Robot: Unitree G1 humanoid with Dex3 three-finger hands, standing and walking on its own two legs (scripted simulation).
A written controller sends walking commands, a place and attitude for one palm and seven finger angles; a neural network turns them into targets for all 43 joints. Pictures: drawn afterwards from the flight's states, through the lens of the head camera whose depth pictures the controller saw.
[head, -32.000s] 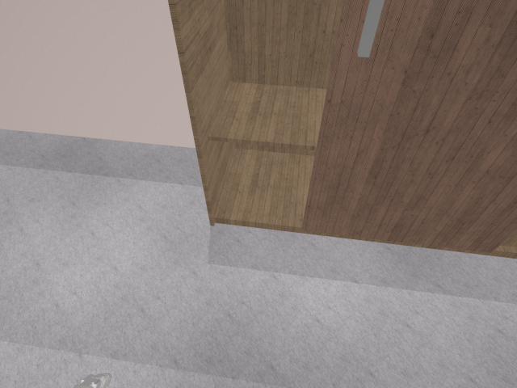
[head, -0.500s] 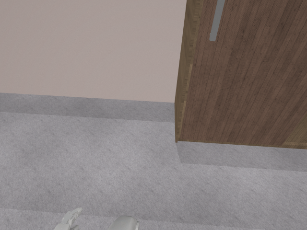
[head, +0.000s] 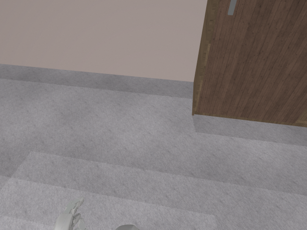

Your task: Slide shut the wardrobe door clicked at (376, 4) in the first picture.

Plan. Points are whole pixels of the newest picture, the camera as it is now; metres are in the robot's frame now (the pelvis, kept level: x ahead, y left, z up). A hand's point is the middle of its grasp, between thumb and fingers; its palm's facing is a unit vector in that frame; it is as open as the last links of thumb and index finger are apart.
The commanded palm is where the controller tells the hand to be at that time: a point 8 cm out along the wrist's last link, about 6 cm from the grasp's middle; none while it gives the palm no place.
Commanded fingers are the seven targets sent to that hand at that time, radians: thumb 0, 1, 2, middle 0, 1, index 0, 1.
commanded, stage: stop stepping back and stand still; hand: right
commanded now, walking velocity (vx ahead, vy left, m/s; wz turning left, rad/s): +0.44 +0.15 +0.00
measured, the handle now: out of the picture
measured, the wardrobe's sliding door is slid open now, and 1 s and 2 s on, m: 0.02 0.02 0.02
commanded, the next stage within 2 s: let the arm hang, fingers relaxed in 0.74 s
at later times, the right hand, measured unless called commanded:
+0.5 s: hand out of the picture +0.11 -0.25 +0.17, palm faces +0.48 +0.78 -0.40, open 7.4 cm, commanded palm +0.05 -0.30 +0.19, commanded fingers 0.00 -0.90 -0.90 0.20 0.30 0.20 0.30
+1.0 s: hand out of the picture +0.12 -0.27 -0.05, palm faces +0.12 +0.89 -0.43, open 7.4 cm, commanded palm none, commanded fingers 0.00 -0.90 -0.90 0.20 0.30 0.20 0.30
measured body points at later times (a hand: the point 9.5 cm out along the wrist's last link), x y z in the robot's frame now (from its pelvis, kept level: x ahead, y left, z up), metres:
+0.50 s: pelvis -0.08 +0.01 +0.01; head -0.08 +0.01 +0.46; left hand +0.08 +0.25 -0.08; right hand +0.08 -0.29 +0.19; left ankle -0.10 +0.10 -0.73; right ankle -0.06 -0.13 -0.72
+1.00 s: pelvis -0.08 -0.02 +0.00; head -0.05 +0.02 +0.44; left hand +0.07 +0.23 -0.14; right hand +0.11 -0.31 -0.02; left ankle -0.09 +0.10 -0.72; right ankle -0.07 -0.13 -0.73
